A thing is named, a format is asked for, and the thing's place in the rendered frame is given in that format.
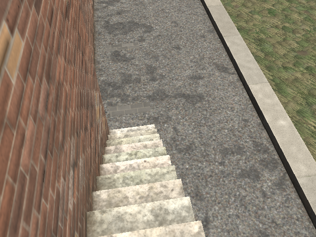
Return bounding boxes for stairs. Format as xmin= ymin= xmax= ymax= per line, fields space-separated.
xmin=87 ymin=124 xmax=205 ymax=237

